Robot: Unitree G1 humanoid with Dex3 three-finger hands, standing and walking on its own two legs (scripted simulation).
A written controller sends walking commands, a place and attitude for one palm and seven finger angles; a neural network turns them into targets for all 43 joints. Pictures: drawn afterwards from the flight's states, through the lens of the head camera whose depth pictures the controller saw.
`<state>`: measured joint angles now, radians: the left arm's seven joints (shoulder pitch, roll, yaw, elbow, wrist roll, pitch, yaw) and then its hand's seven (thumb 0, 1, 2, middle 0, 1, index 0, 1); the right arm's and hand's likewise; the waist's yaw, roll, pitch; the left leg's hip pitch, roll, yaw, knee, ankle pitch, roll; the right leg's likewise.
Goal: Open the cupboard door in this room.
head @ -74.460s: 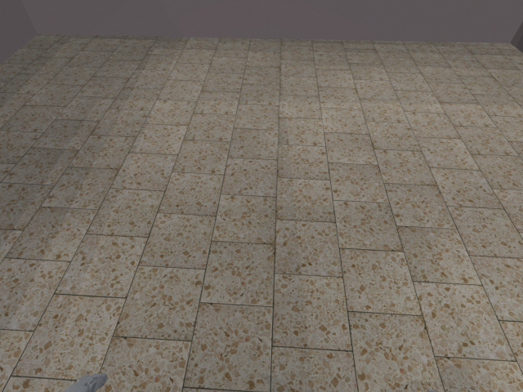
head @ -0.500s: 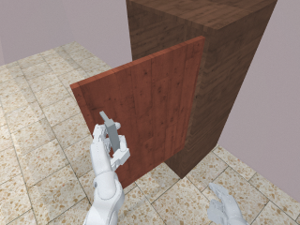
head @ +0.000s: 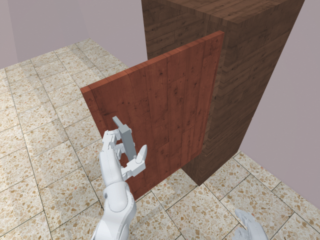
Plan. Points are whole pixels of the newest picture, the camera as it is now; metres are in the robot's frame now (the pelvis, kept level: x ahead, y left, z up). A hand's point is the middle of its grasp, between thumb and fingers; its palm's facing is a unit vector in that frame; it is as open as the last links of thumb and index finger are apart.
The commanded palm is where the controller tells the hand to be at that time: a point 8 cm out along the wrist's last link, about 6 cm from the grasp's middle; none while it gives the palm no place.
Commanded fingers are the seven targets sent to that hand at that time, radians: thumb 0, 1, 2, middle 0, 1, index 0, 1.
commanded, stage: open thumb and fingers to let go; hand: left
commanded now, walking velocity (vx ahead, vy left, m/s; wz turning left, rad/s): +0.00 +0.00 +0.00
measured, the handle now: (125, 143) +0.34 +0.11 +0.08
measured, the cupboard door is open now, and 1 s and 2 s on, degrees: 87 88 88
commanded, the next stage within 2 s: slide the hand sideways off the handle in 0.52 s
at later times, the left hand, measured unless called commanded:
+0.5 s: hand (136, 157) +0.30 +0.07 +0.08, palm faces +0.28 -0.96 +0.00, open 15.1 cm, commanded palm +0.25 +0.12 +0.08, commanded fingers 0.00 -0.50 0.30 -0.15 -0.30 -0.15 -0.30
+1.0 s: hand (133, 172) +0.25 +0.08 +0.08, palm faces -0.11 -0.99 +0.05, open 16.3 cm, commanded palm +0.23 +0.13 +0.08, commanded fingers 0.00 -0.50 0.30 -0.15 -0.30 -0.15 -0.30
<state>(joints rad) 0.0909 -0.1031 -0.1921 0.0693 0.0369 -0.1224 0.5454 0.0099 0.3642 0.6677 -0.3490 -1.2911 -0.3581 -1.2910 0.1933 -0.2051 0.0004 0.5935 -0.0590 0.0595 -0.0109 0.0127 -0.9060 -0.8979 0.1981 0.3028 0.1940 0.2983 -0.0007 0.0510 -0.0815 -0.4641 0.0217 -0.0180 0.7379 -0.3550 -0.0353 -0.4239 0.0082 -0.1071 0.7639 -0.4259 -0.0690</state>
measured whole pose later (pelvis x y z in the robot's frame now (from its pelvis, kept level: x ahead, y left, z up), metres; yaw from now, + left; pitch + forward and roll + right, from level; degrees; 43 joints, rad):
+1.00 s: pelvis -0.03 +0.04 +0.00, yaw -2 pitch +3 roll +0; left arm 0.06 0.00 -0.23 0.11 -0.07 -0.19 0.14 -0.01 -0.50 0.30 -0.13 -0.32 -0.15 -0.32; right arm 0.25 -0.21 0.04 0.53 0.00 -0.02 0.00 0.01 -0.90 -0.90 0.20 0.30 0.19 0.30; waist 0.00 0.04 -0.06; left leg -0.48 0.00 0.03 0.78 -0.35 0.02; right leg -0.44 -0.01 -0.05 0.78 -0.39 -0.02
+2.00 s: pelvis -0.01 +0.03 -0.02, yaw -1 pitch +7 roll -1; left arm 0.50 0.16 -0.05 -0.28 -0.18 -0.26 -0.12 -0.01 -0.50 0.30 -0.15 -0.30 -0.15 -0.30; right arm 0.26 -0.23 0.03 0.46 0.02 -0.13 -0.04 0.01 -0.90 -0.90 0.20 0.30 0.20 0.30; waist 0.02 0.06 -0.09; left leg -0.60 0.02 0.00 0.91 -0.43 0.00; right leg -0.54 0.00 -0.09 0.89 -0.47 -0.03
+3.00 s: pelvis +0.02 +0.06 +0.03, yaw -2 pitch -4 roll -1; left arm 0.50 0.32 0.25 -0.41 -0.05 -0.06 0.12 0.00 0.39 0.68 -0.19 -0.30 -0.19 -0.30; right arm 0.20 -0.23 0.05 0.62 -0.01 -0.11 -0.07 0.01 -0.90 -0.90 0.20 0.30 0.20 0.30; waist 0.07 0.06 0.01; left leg -0.13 -0.01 0.04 0.45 -0.27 0.03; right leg -0.07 -0.01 -0.05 0.41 -0.27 0.01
